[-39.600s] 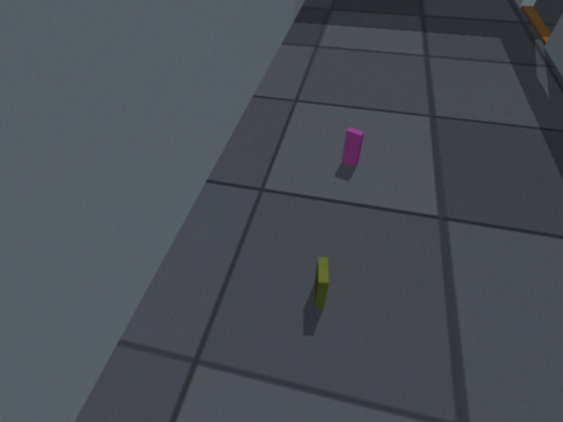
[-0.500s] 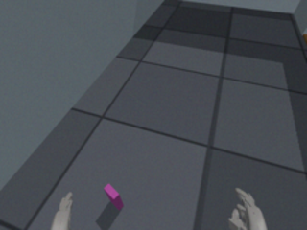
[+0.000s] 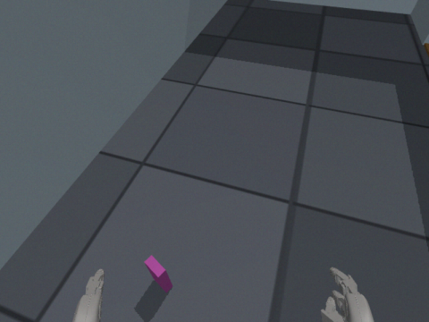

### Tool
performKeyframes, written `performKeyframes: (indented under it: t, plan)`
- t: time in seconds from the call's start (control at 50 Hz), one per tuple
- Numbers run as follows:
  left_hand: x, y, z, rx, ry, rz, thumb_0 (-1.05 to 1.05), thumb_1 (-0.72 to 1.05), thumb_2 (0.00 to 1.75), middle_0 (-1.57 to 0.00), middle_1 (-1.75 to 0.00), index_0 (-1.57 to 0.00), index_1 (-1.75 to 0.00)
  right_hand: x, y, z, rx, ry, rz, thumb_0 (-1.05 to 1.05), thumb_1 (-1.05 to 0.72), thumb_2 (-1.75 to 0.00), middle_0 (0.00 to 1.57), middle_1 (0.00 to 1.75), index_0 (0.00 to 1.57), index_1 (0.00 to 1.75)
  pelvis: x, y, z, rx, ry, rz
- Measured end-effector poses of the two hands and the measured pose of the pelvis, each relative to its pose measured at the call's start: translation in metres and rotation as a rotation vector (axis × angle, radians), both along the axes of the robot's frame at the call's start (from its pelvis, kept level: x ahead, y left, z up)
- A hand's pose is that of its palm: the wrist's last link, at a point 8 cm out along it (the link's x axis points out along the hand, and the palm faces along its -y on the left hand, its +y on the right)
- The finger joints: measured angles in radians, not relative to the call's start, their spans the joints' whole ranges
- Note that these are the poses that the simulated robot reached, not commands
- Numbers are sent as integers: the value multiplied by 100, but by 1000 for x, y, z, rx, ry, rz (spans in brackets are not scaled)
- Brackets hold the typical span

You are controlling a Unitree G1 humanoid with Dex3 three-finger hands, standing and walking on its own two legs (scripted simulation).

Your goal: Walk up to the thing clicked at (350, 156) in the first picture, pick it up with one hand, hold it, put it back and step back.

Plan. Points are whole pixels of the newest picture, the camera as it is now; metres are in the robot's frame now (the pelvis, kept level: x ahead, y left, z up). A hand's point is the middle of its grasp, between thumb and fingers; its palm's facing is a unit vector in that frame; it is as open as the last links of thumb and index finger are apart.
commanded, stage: home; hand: left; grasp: from the side
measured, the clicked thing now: (159, 274) +0.42 +0.24 -0.62
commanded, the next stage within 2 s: stand in 0.88 s
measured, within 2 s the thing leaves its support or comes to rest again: neither
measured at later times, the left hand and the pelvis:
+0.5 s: hand (124, 317) +0.17 +0.18 -0.06, palm faces +0.10 -0.96 -0.28, open 17.4 cm; pelvis +0.00 +0.00 +0.00, yaw +0 degrees
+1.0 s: hand (121, 316) +0.17 +0.18 -0.06, palm faces +0.10 -0.96 -0.28, open 17.5 cm; pelvis +0.00 +0.01 +0.00, yaw +0 degrees
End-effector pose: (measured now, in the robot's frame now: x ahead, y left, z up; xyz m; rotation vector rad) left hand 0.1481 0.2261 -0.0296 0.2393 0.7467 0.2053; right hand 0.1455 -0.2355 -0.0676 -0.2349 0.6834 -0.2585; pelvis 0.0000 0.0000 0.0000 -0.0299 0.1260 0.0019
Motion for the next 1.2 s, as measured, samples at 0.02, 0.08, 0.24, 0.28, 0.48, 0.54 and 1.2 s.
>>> performKeyframes:
  t: [0.02,0.08,0.24,0.28,0.48,0.54,1.2]
  plan:
    - [0,0,0,0,-1,-1,-1,-50,8,-6,-7,-6,-6,0,0,0,0,-2,0,1,-90,-90,21,30,20,30,0,0,0,1,0,0]
    - [0,-1,0,0,-2,-2,-1,-50,8,-6,-7,-6,-6,1,-1,1,2,-9,1,1,-90,-90,21,30,20,30,-1,-1,0,1,-1,0]
    - [0,-3,0,-4,-5,-1,-1,-50,7,-6,-7,-6,-6,3,-2,2,0,-17,3,1,-90,-90,21,30,20,30,-1,-3,0,3,-1,0]
    - [0,-3,0,-5,-8,0,-1,-50,7,-6,-6,-6,-6,3,-2,2,-2,-16,4,1,-90,-90,21,30,20,30,0,-3,0,3,-1,0]
    - [2,-2,-1,-10,-4,0,-1,-51,7,-6,-6,-5,-6,4,-2,2,-10,-13,-3,1,-90,-90,21,30,20,30,2,-1,0,1,0,-1]
    - [4,0,0,-7,-11,0,-1,-52,6,-6,-6,-5,-6,4,-1,2,-10,-12,-3,1,-90,-90,21,30,20,30,3,0,0,1,0,-2]
    - [2,6,0,-7,-13,-3,-1,-23,36,-16,-22,-15,-22,2,7,3,-8,-15,7,1,-90,-90,21,30,20,30,1,6,0,-4,-2,-4]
